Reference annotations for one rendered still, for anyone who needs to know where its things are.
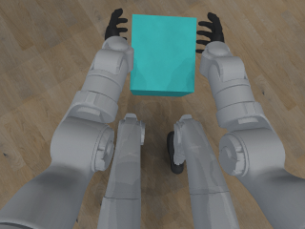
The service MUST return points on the robot left forearm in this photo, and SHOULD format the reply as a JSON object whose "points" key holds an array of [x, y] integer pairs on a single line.
{"points": [[97, 100]]}

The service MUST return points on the carton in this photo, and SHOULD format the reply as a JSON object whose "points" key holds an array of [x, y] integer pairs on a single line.
{"points": [[163, 55]]}

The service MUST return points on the left robot hand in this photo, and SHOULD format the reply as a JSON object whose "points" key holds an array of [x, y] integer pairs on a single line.
{"points": [[112, 30]]}

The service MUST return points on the right robot foot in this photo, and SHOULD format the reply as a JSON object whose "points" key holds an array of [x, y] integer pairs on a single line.
{"points": [[176, 168]]}

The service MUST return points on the left robot upper arm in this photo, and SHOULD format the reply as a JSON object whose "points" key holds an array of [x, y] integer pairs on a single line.
{"points": [[52, 200]]}

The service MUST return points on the robot right forearm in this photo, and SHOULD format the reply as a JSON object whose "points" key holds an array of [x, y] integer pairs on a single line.
{"points": [[231, 90]]}

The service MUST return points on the right robot thigh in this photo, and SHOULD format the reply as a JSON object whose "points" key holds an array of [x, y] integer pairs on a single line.
{"points": [[211, 202]]}

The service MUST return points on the right robot upper arm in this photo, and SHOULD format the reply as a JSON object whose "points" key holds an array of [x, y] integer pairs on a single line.
{"points": [[256, 158]]}

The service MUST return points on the right robot hand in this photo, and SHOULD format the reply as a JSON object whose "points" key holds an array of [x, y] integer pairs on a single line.
{"points": [[215, 27]]}

